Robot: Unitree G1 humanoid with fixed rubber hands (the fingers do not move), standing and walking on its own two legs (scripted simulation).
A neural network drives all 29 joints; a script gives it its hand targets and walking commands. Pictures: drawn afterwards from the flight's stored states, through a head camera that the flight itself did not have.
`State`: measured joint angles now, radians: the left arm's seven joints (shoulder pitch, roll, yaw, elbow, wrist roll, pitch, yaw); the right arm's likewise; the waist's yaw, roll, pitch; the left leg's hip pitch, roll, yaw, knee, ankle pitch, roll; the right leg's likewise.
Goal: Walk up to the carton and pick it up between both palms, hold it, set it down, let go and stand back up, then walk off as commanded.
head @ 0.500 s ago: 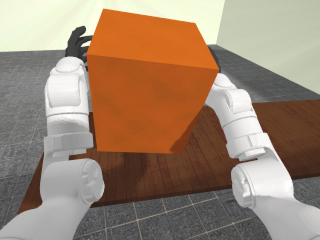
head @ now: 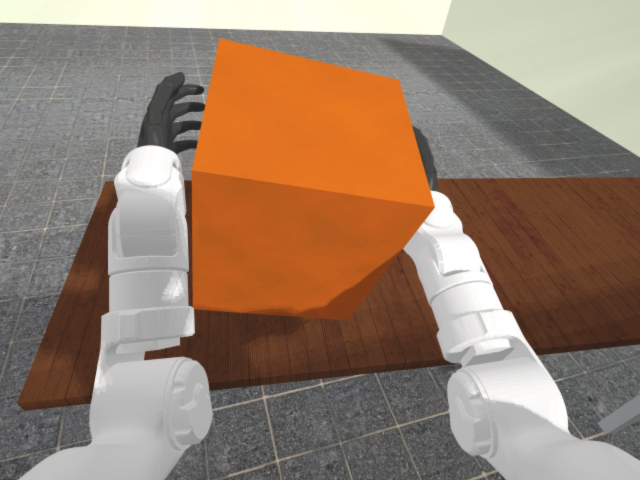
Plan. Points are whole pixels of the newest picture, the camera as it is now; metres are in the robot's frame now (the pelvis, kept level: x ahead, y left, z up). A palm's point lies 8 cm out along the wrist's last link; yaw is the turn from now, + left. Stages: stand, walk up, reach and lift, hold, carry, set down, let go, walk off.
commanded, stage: set down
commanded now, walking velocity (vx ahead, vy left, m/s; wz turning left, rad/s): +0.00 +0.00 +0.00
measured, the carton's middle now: (292, 198) +0.39 +0.02 +0.19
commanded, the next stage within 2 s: none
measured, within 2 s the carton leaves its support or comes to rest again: neither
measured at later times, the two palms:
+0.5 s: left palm (163, 162) +0.38 +0.16 +0.24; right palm (413, 212) +0.37 -0.13 +0.18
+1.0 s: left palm (166, 189) +0.40 +0.17 +0.19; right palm (404, 222) +0.38 -0.13 +0.16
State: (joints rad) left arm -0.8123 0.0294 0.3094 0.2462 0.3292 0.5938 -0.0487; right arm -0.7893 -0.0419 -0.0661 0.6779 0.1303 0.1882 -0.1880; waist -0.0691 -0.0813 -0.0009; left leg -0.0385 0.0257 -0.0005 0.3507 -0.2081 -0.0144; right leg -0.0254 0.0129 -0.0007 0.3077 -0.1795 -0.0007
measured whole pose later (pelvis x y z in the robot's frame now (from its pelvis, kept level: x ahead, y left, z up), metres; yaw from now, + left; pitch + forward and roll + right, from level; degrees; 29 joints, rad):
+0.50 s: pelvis -0.02 +0.00 +0.00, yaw +0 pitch -8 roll +0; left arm -0.89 -0.01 0.39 0.41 0.36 0.52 -0.07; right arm -0.78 0.02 -0.24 0.71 0.01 0.16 -0.15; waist -0.03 -0.06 0.06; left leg -0.02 0.02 0.00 0.34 -0.19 -0.01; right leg -0.01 0.01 0.00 0.31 -0.16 0.00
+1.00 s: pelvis +0.00 +0.01 +0.00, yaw +0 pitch -6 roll -1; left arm -0.74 0.00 0.33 0.40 0.31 0.43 -0.05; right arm -0.70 0.03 -0.18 0.72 0.01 0.08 -0.16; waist -0.04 -0.07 0.04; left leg -0.02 0.01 0.00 0.34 -0.22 -0.01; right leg -0.01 0.00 0.00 0.30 -0.19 0.01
